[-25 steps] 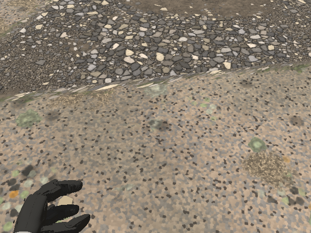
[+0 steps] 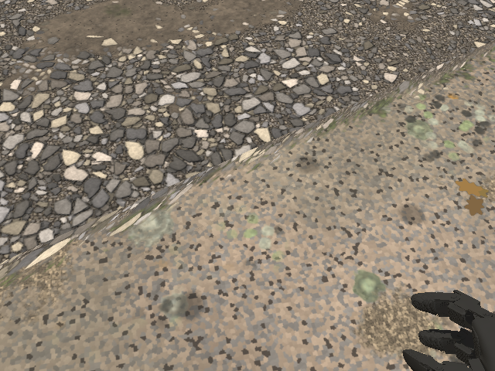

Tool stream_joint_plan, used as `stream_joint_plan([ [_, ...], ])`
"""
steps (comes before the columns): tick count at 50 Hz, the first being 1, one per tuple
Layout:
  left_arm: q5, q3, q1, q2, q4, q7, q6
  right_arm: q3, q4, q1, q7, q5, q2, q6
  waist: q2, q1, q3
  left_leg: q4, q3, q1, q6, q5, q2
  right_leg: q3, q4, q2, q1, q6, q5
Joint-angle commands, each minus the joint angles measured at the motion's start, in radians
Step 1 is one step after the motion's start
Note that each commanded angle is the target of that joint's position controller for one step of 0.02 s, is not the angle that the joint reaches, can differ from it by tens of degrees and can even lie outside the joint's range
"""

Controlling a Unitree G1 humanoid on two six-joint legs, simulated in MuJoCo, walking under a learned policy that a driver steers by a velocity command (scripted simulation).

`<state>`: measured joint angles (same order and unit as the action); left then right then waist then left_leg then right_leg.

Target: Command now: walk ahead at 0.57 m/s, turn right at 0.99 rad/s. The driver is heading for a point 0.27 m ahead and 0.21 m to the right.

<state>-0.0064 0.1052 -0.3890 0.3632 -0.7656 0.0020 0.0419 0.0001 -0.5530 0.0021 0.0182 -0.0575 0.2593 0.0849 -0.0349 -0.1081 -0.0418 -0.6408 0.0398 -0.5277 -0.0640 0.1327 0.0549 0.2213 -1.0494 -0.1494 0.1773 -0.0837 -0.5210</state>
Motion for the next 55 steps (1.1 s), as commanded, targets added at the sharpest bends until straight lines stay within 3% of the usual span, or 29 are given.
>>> stream_joint_plan([
  [1,-0.058,-0.019,0.032,0.013,0.164,0.021,-0.012,0.074,0.026,-0.244,0.018,0.044,0.12,-0.005,0.353,0.164,0.246,0.237,0.432,0.785,0.203,-0.275,0.349,-0.109,-0.435,0.138,0.642,0.083,0.078],
  [3,-0.039,0.004,0.135,0.059,0.179,0.015,-0.048,0.064,-0.012,-0.17,0.017,0.05,0.068,-0.004,0.135,0.13,0.132,0.258,0.171,0.561,0.162,-0.379,0.226,-0.15,-0.38,0.21,0.566,0.099,0.147],
  [4,-0.039,0.003,0.1,0.04,0.2,0.006,-0.06,0.071,-0.032,-0.143,0.017,0.043,0.087,0.002,0.19,0.081,0.113,0.281,0.127,0.482,0.183,-0.404,0.243,-0.147,-0.347,0.236,0.522,0.11,0.16],
  [5,-0.037,-0.005,0.1,0.015,0.209,0.003,-0.071,0.077,-0.052,-0.117,0.014,0.052,0.087,0.006,0.204,0.069,0.079,0.312,0.079,0.425,0.195,-0.422,0.24,-0.16,-0.277,0.255,0.508,0.12,0.148],
  [7,-0.032,-0.016,0.173,-0.01,0.237,-0.005,-0.078,0.091,-0.083,-0.086,0.018,0.056,0.116,0.005,0.171,0.075,0.038,0.354,-0.02,0.366,0.21,-0.423,0.237,-0.183,-0.124,0.268,0.501,0.135,0.18],
  [10,-0.018,-0.024,0.215,-0.008,0.234,-0.028,-0.076,0.111,-0.1,-0.048,0.026,0.062,0.184,-0.004,0.112,0.084,0.073,0.348,-0.15,0.365,0.204,-0.476,0.224,-0.223,0.139,0.259,0.381,0.11,0.424],
  [13,-0.015,-0.011,0.248,0.024,0.231,-0.051,-0.085,0.12,-0.116,-0.044,0.018,0.087,0.222,-0.013,0.092,0.085,0.076,0.303,-0.227,0.408,0.184,-0.519,0.216,-0.276,0.279,0.228,0.286,0.067,0.496],
  [17,-0.015,0.029,0.205,0.097,0.23,-0.06,-0.092,0.138,-0.12,-0.074,0.008,0.119,0.264,-0.038,0.091,0.042,0.104,0.063,-0.261,0.478,0.158,-0.77,0.214,-0.348,0.418,0.131,0.129,-0.017,0.362],
  [18,-0.014,0.047,0.1,0.116,0.2,-0.048,-0.084,0.131,-0.122,-0.075,0.004,0.121,0.241,-0.047,0.049,-0.015,0.142,-0.123,-0.281,0.424,0.129,-0.714,0.178,-0.355,0.538,0.088,-0.02,-0.057,0.449],
  [19,-0.021,0.063,0.078,0.184,0.205,-0.022,-0.078,0.111,-0.116,-0.163,-0.003,0.081,0.172,-0.047,-0.164,0.013,0.164,-0.411,-0.278,0.181,0.062,-0.041,0.082,-0.137,0.574,0.217,-0.235,-0.133,0.943],
  [20,0.027,0.06,0.175,0.27,0.268,-0.012,-0.067,0.086,-0.074,-0.226,-0.007,0.048,0.137,-0.04,-0.33,0.109,0.32,-0.772,-0.164,-0.144,-0.005,0.598,-0.113,0.398,0.611,0.524,-0.431,-0.416,1.057],
  [21,0.031,0.035,0.168,0.179,0.293,-0.02,-0.054,0.101,-0.097,-0.152,-0.015,0.07,0.226,-0.039,-0.105,0.024,0.432,-0.814,0.036,-0.139,0.006,0.527,-0.068,0.408,0.682,0.538,-0.391,-0.392,0.903],
  [22,0.018,0.021,0.211,0.15,0.284,-0.021,-0.042,0.1,-0.084,-0.099,-0.014,0.086,0.223,-0.045,-0.052,0.042,0.335,-0.767,0.04,-0.156,0.018,0.452,-0.033,0.295,0.688,0.511,-0.293,-0.332,0.811],
  [23,-0.005,0.01,0.242,0.106,0.27,-0.017,-0.038,0.097,-0.1,-0.094,-0.002,0.071,0.199,-0.053,0.041,0.073,0.246,-0.673,0.033,-0.147,0.018,0.396,0.008,0.199,0.683,0.449,-0.188,-0.254,0.719],
  [24,-0.013,-0.001,0.276,0.079,0.264,-0.009,-0.04,0.095,-0.106,-0.093,0.01,0.06,0.188,-0.065,0.041,0.097,0.195,-0.59,0.029,-0.107,0.013,0.358,0.027,0.138,0.686,0.408,-0.083,-0.211,0.681],
  [27,0.024,-0.007,0.32,0.076,0.262,0.011,-0.045,0.085,-0.133,-0.154,0.008,0.06,0.144,-0.085,-0.021,0.143,0.193,-0.466,-0.022,0.062,-0.007,0.287,0.001,0.018,0.7,0.331,0.099,-0.189,0.769],
  [30,0.023,-0.007,0.304,0.068,0.24,0.022,-0.052,0.06,-0.138,-0.142,0.01,0.059,0.089,-0.09,-0.045,0.122,0.214,-0.288,-0.028,0.129,-0.022,0.236,-0.006,-0.022,0.686,0.306,0.115,-0.179,0.7],
  [33,0.025,-0.014,0.285,0.051,0.219,0.02,-0.062,0.06,-0.132,-0.117,0.005,0.064,0.1,-0.096,-0.088,0.097,0.2,-0.181,-0.028,0.175,-0.013,0.195,-0.01,0.017,0.684,0.318,0.138,-0.167,0.468],
  [36,0.017,-0.037,0.295,-0.005,0.196,0.012,-0.064,0.055,-0.146,-0.15,-0.011,0.05,0.072,-0.091,-0.094,0.131,0.161,0.067,-0.068,0.319,0.03,0.078,-0.035,0.021,0.634,0.287,0.212,-0.096,0.271],
  [37,0.02,-0.05,0.247,-0.046,0.172,0.01,-0.059,0.051,-0.147,-0.16,-0.017,0.029,0.07,-0.087,-0.064,0.13,0.144,0.159,-0.043,0.369,0.052,0.024,-0.016,0.001,0.599,0.242,0.241,-0.035,0.195],
  [38,0.031,-0.056,0.186,-0.076,0.159,0.011,-0.056,0.06,-0.129,-0.152,-0.017,0.007,0.142,-0.083,0.092,0.08,0.125,0.223,0.128,0.372,0.102,-0.099,0.135,-0.07,0.452,0.146,0.28,0.039,0.072],
  [39,0.019,-0.045,0.177,-0.055,0.173,0.014,-0.054,0.064,-0.133,-0.096,-0.017,0.001,0.167,-0.08,0.281,0.038,0.09,0.318,0.245,0.188,0.216,0.039,0.242,-0.155,0.442,0.111,0.214,0.078,0.076],
  [40,0.026,-0.035,0.216,-0.011,0.164,0.018,-0.054,0.05,-0.104,-0.005,-0.016,0.008,0.117,-0.072,0.248,0.041,0.051,0.349,0.23,0.092,0.214,0.185,0.203,-0.15,0.444,0.143,0.105,0.095,0.166],
  [41,0.021,-0.023,0.258,0.011,0.166,0.019,-0.058,0.057,-0.108,-0.009,-0.01,0.022,0.12,-0.069,0.224,0.058,0.037,0.327,0.163,0.12,0.171,0.257,0.149,-0.171,0.45,0.125,0.119,0.092,0.243],
  [43,0.01,-0.006,0.285,0.037,0.172,0.023,-0.076,0.089,-0.128,-0.091,0.008,0.045,0.201,-0.067,0.237,0.108,0.018,0.325,0.153,0.205,0.182,0.223,0.175,-0.191,0.37,0.107,0.212,0.084,0.247],
  [45,-0.011,0.002,0.287,0.028,0.183,0.016,-0.08,0.093,-0.127,-0.139,0.03,0.042,0.188,-0.073,0.249,0.142,0.03,0.313,0.2,0.299,0.264,-0.053,0.281,-0.208,0.164,0.131,0.332,0.087,0.06],
  [47,-0.019,0.004,0.289,-0.003,0.191,0.013,-0.086,0.095,-0.127,-0.169,0.041,0.039,0.164,-0.076,0.18,0.156,0.062,0.283,0.202,0.433,0.312,-0.292,0.338,-0.175,-0.003,0.178,0.468,0.112,-0.033],
  [51,-0.027,-0.008,0.276,-0.044,0.199,0.004,-0.103,0.111,-0.11,-0.089,0.036,0.047,0.164,-0.1,0.182,0.145,0.104,0.254,0.004,0.446,0.258,-0.364,0.268,-0.246,0.127,0.204,0.377,0.142,0.056],
  [55,-0.028,0.009,0.242,-0.011,0.221,-0.024,-0.116,0.128,-0.12,-0.097,0.022,0.071,0.192,-0.107,0.204,0.131,0.137,0.198,-0.087,0.45,0.217,-0.342,0.284,-0.318,0.361,0.177,0.229,0.1,0.172],
])
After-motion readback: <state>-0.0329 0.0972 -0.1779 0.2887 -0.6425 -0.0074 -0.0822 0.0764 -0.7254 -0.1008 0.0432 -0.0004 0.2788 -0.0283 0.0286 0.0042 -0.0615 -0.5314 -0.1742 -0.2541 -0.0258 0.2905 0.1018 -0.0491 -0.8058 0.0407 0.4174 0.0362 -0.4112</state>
